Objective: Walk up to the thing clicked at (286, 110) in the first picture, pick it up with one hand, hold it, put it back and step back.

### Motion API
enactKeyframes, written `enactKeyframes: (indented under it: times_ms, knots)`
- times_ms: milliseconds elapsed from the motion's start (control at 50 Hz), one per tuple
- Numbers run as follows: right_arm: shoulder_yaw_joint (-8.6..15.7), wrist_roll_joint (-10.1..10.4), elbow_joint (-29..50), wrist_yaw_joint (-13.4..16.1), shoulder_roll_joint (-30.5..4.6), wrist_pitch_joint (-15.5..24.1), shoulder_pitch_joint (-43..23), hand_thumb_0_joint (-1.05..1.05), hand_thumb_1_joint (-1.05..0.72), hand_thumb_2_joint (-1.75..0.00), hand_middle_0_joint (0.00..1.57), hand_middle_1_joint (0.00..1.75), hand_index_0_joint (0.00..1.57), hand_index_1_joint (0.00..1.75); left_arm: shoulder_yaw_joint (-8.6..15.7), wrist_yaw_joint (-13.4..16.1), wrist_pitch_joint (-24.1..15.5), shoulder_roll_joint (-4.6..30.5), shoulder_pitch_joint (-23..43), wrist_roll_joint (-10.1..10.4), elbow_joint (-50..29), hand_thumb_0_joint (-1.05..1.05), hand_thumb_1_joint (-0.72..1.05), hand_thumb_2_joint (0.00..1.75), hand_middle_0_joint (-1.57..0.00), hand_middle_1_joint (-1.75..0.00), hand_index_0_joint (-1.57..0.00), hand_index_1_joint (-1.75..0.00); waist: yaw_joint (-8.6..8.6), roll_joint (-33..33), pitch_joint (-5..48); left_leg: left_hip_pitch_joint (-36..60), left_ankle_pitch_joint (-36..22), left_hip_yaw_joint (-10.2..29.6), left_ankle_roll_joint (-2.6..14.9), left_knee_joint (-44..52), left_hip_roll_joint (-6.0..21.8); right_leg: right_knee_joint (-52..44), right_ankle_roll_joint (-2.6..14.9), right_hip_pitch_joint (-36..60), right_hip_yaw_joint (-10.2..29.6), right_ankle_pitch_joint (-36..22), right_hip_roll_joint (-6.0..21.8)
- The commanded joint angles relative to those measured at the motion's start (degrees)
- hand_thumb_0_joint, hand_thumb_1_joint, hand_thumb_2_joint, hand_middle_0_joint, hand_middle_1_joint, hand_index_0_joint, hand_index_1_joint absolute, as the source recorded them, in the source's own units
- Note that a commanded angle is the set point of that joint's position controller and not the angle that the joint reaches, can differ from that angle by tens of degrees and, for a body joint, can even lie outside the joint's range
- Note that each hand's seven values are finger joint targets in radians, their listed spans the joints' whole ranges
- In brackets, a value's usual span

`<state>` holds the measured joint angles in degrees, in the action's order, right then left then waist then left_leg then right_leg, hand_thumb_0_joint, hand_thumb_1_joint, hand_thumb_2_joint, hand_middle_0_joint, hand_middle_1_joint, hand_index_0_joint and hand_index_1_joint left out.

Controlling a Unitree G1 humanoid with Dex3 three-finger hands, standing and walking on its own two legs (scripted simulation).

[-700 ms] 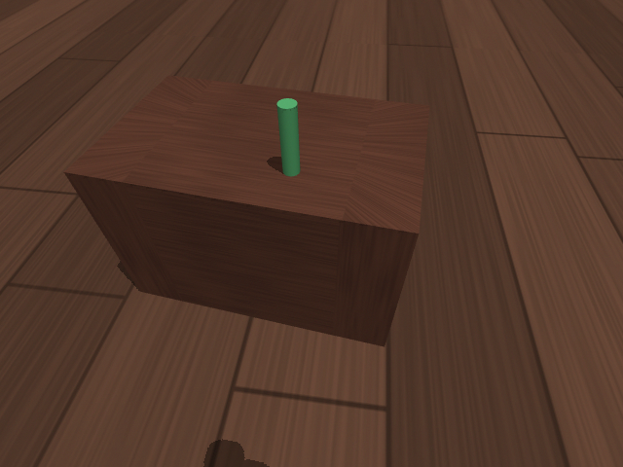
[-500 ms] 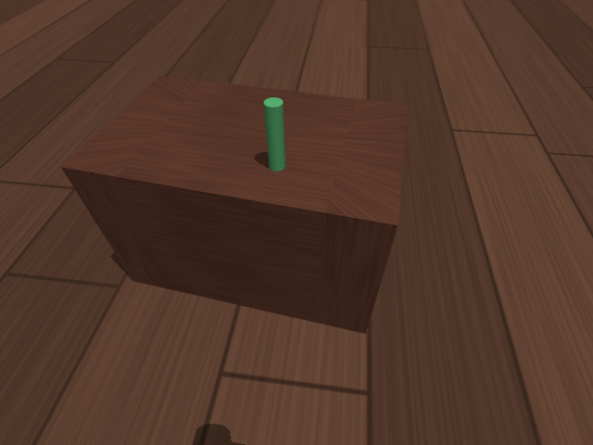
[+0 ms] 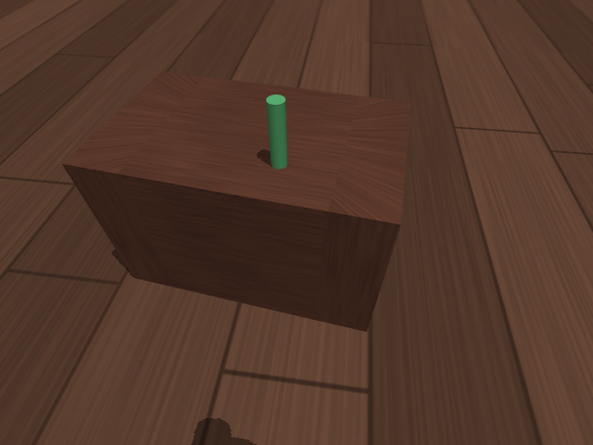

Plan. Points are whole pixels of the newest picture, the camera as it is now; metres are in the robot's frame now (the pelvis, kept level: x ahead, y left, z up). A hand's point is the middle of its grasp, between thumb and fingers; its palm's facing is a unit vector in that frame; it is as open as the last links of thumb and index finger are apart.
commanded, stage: stand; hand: left
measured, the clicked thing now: (277, 134) +0.87 +0.09 -0.08
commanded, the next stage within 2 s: walk up in 0.42 s
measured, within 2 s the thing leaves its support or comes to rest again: neither
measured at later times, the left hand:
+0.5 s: hand out of the picture +0.08 +0.26 -0.16, palm faces -0.03 -0.94 -0.34, open 7.4 cm
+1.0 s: hand (173, 432) +0.18 +0.21 -0.13, palm faces -0.09 -0.90 -0.42, open 7.4 cm
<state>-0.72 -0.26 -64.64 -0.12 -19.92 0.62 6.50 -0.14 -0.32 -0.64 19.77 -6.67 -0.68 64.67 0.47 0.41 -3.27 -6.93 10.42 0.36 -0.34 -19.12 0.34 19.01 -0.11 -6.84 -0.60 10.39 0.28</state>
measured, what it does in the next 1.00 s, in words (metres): walks ahead: right foot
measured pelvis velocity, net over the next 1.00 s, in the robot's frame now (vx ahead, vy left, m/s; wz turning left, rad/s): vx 0.14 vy -0.07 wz -0.14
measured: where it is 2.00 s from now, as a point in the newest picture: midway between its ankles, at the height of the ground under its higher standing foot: (305, 413)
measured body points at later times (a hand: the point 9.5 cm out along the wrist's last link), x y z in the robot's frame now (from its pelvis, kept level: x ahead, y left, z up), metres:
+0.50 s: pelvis +0.01 +0.00 +0.00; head +0.01 +0.00 +0.45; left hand +0.08 +0.31 -0.13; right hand +0.09 -0.30 -0.13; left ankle +0.00 +0.12 -0.75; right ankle +0.00 -0.12 -0.74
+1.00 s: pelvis +0.14 -0.07 -0.01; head +0.15 -0.10 +0.44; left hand +0.18 +0.25 -0.10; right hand +0.18 -0.39 -0.14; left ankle +0.23 +0.09 -0.69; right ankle +0.12 -0.17 -0.75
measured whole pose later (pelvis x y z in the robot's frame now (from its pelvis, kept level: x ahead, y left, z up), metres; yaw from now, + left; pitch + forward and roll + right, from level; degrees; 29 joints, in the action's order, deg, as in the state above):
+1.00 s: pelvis +0.14 -0.07 -0.01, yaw -8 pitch -4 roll +0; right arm 4.2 -1.8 -51.6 -4.2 -24.7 -1.0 14.1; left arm 3.0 -1.4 -4.5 20.9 -22.5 -0.5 52.1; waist 2.4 5.0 -5.1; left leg -28.1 16.8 1.9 0.1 -54.8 4.7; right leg 25.3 2.3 -6.4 -0.3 15.2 -2.0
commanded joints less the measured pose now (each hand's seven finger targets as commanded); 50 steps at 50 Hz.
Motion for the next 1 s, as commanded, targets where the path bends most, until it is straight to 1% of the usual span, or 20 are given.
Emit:
enactKeyframes:
  times_ms: [0, 380, 400, 420, 440, 460, 480, 500, 540, 620, 660, 680, 700, 720, 740, 760, 800, 840, 880, 980]
  knots:
    - [2.56, -0.14, 3.57, 0.60, -11.88, 1.33, -1.88, 0.00, -0.90, -0.90, 0.20, 0.30, 0.20, 0.30, 2.08, 0.88, -1.32, 12.12, 2.09, 0.12, -3.28, 0.00, 0.90, 0.90, -0.20, -0.30, -0.20, -0.30, -0.21, -0.48, 5.05, 0.89, -7.03, 5.35, 1.77, 2.88, 6.91, -3.12, 1.55, 1.10, 5.22, -6.98, 7.12]
    - [2.61, -0.21, 3.86, 0.73, -12.08, 1.51, -2.25, 0.00, -0.90, -0.90, 0.20, 0.30, 0.20, 0.30, 2.22, 0.93, -1.29, 12.18, 2.22, 0.06, -3.57, 0.00, 0.90, 0.90, -0.20, -0.30, -0.20, -0.30, -0.14, -0.29, 5.74, 1.59, -10.72, 5.29, 1.81, 2.84, 7.20, -2.60, 1.37, 2.62, 5.09, -9.81, 7.41]
    - [5.75, -1.39, 7.62, -0.24, -16.49, 2.15, 1.07, 0.00, -0.90, -0.90, 0.20, 0.30, 0.20, 0.30, 4.94, -0.44, -1.72, 15.71, -2.20, -0.68, -7.61, 0.00, 0.90, 0.90, -0.20, -0.30, -0.20, -0.30, -1.00, -0.36, 10.47, 6.24, 16.36, 3.08, 4.98, -2.41, 4.52, 1.45, 3.25, 0.16, 5.46, 12.95, 3.54]
    - [6.37, -1.89, 6.93, -0.58, -16.84, 2.26, 3.40, 0.00, -0.90, -0.90, 0.20, 0.30, 0.20, 0.30, 5.17, -0.82, -1.60, 15.47, -1.47, -1.18, -7.41, 0.00, 0.90, 0.90, -0.20, -0.30, -0.20, -0.30, -1.87, 0.87, 6.09, 5.77, 27.00, 6.38, 6.36, -1.22, 5.78, 3.73, 3.96, -8.33, 6.73, 23.16, 3.91]
    - [6.75, -2.07, 6.64, -0.74, -17.47, 2.15, 5.48, 0.00, -0.90, -0.90, 0.20, 0.30, 0.20, 0.30, 5.21, -1.16, -1.42, 14.45, 0.80, -1.21, -8.47, 0.00, 0.90, 0.90, -0.20, -0.30, -0.20, -0.30, -3.48, 3.45, 1.93, 8.63, 33.63, 9.89, 7.77, 2.59, 7.92, 7.13, 3.30, -18.50, 4.21, 25.45, 2.03]
    - [7.51, -1.92, 6.69, -0.85, -18.32, 2.01, 7.15, 0.00, -0.90, -0.90, 0.20, 0.30, 0.20, 0.30, 5.27, -1.51, -1.23, 13.17, 3.59, -1.27, -9.57, 0.00, 0.90, 0.90, -0.20, -0.30, -0.20, -0.30, -5.28, 7.08, -2.83, 6.95, 37.41, 16.96, 10.53, 8.51, 14.05, 17.34, 2.00, -24.02, 0.09, 20.52, -0.91]
    - [8.45, -2.03, 7.77, -0.91, -20.22, 2.20, 7.22, 0.00, -0.90, -0.90, 0.20, 0.30, 0.20, 0.30, 5.51, -1.51, -1.28, 13.51, 3.62, -1.39, -11.01, 0.00, 0.90, 0.90, -0.20, -0.30, -0.20, -0.30, -5.76, 8.93, -6.15, 4.72, 35.55, 23.59, 14.92, 13.51, 21.56, 27.32, 1.20, -28.69, 0.81, 19.23, 0.50]
    - [8.79, -2.20, 8.79, -0.73, -20.98, 2.75, 5.98, 0.00, -0.90, -0.90, 0.20, 0.30, 0.20, 0.30, 5.72, -1.48, -1.62, 14.17, 3.23, -1.37, -12.00, 0.00, 0.90, 0.90, -0.20, -0.30, -0.20, -0.30, -4.58, 6.11, -8.61, 2.92, 30.76, 25.64, 16.80, 13.69, 24.30, 30.28, 1.43, -30.15, 4.18, 18.37, 3.43]
    - [8.09, -2.30, 10.56, -0.85, -18.03, 3.25, 5.23, 0.00, -0.90, -0.90, 0.20, 0.30, 0.20, 0.30, 5.57, -2.32, -2.36, 14.06, 1.67, -1.03, -12.66, 0.00, 0.90, 0.90, -0.20, -0.30, -0.20, -0.30, -3.14, 2.78, -7.49, 3.86, 21.81, 19.63, 14.89, 11.70, 20.39, 27.51, 1.51, -28.27, 4.98, 15.74, 4.77]
    - [8.62, -2.65, 14.95, -1.97, -17.87, 2.96, -1.43, 0.00, -0.90, -0.90, 0.20, 0.30, 0.20, 0.30, 6.04, -3.71, -2.52, 13.26, -6.98, -0.58, -12.07, 0.00, 0.90, 0.90, -0.20, -0.30, -0.20, -0.30, 0.64, 11.45, -2.17, -2.66, 16.60, 5.74, 10.37, 6.26, 13.71, 16.91, 1.07, -11.79, 0.14, 9.36, 4.06]
    - [8.25, -2.35, 16.68, -2.28, -16.42, 2.18, -2.66, 0.00, -0.90, -0.90, 0.20, 0.30, 0.20, 0.30, 6.89, -3.07, -2.84, 13.51, -13.05, -0.87, -10.22, 0.00, 0.90, 0.90, -0.20, -0.30, -0.20, -0.30, 3.64, 7.49, 1.13, -8.47, 14.16, -0.74, 8.39, -3.84, 9.41, 9.59, 0.54, 1.28, -3.11, -1.30, 1.35]
    - [7.58, -2.38, 16.98, -2.28, -14.12, 1.76, -1.50, 0.00, -0.90, -0.90, 0.20, 0.30, 0.20, 0.30, 8.06, -2.27, -3.10, 15.72, -19.65, -0.72, -8.06, 0.00, 0.90, 0.90, -0.20, -0.30, -0.20, -0.30, 5.98, -0.75, 4.66, -13.16, 14.59, -3.07, 6.82, -15.55, 6.18, 8.68, 0.46, 11.30, -1.48, -1.57, -0.09]
    - [6.54, -2.03, 17.13, -2.42, -11.32, 1.45, 2.45, 0.00, -0.90, -0.90, 0.20, 0.30, 0.20, 0.30, 9.62, -1.19, -3.58, 19.61, -24.57, -1.03, -7.70, 0.00, 0.90, 0.90, -0.20, -0.30, -0.20, -0.30, 7.83, -12.90, 7.13, -20.21, 20.67, -6.08, 5.22, -30.73, 1.79, 3.13, 1.12, 18.61, 5.85, 8.17, 3.18]
    - [5.59, -1.91, 17.88, -2.57, -8.66, 0.86, 4.36, 0.00, -0.90, -0.90, 0.20, 0.30, 0.20, 0.30, 10.53, -0.32, -4.05, 23.35, -24.24, -1.61, -9.62, 0.00, 0.90, 0.90, -0.20, -0.30, -0.20, -0.30, 7.12, -19.34, 5.84, -29.40, 25.86, -2.24, 2.59, -41.26, -2.64, -4.43, 4.52, 16.96, 27.77, 24.85, 14.44]
    - [6.70, -1.55, 16.80, -2.23, -13.08, -0.15, 6.43, 0.00, -0.90, -0.90, 0.20, 0.30, 0.20, 0.30, 9.95, -0.41, -4.03, 23.90, -17.97, -1.27, -12.47, 0.00, 0.90, 0.90, -0.20, -0.30, -0.20, -0.30, 4.08, -11.64, 3.74, -26.96, 22.56, 2.37, 2.05, -44.95, -0.77, -11.72, 9.55, 7.52, 40.37, 38.57, 21.57]
    - [7.73, -1.69, 16.34, -2.00, -16.32, -0.12, 6.44, 0.00, -0.90, -0.90, 0.20, 0.30, 0.20, 0.30, 9.67, -0.52, -4.04, 24.97, -13.42, -0.93, -14.77, 0.00, 0.90, 0.90, -0.20, -0.30, -0.20, -0.30, 2.36, -10.75, -1.33, -26.04, 20.71, 3.84, 1.96, -45.55, 2.45, -11.56, 13.58, 1.12, 42.57, 38.85, 22.99]
    - [7.49, -1.11, 15.10, -2.29, -16.26, 0.36, 6.15, 0.00, -0.90, -0.90, 0.20, 0.30, 0.20, 0.30, 8.64, -0.35, -4.59, 20.46, -11.22, 0.08, -15.68, 0.00, 0.90, 0.90, -0.20, -0.30, -0.20, -0.30, 1.31, -5.68, -5.51, -27.53, 14.18, 5.41, 2.27, -45.69, 5.56, -10.63, 12.91, -1.83, 31.44, 26.49, 18.78]
    - [7.25, -0.93, 14.35, -2.70, -15.05, 0.10, 10.49, 0.00, -0.90, -0.90, 0.20, 0.30, 0.20, 0.30, 8.08, -0.06, -4.96, 18.65, -11.79, 0.74, -15.60, 0.00, 0.90, 0.90, -0.20, -0.30, -0.20, -0.30, 0.02, -6.09, -3.94, -24.06, 9.02, 5.11, 2.08, -42.07, 6.23, -7.97, 9.95, -2.43, 21.99, 14.57, 14.67]
    - [7.48, -1.53, 15.25, -3.23, -14.25, -0.17, 10.78, 0.00, -0.90, -0.90, 0.20, 0.30, 0.20, 0.30, 7.70, 0.15, -5.51, 18.09, -13.73, 0.65, -16.04, 0.00, 0.90, 0.90, -0.20, -0.30, -0.20, -0.30, 0.50, -5.27, -3.69, -23.04, 6.86, 3.95, 1.18, -39.76, 6.09, -6.13, 11.01, -3.19, 18.04, 6.31, 13.45]
    - [8.04, -2.23, 19.59, -4.38, -13.98, -0.35, 5.41, 0.00, -0.90, -0.90, 0.20, 0.30, 0.20, 0.30, 8.22, 0.40, -5.90, 19.02, -16.32, 0.45, -18.08, 0.00, 0.90, 0.90, -0.20, -0.30, -0.20, -0.30, 1.90, -5.08, -5.03, -25.96, 4.32, 1.94, -0.82, -29.66, 6.61, -5.56, 12.00, -2.02, 13.70, 3.70, 12.51]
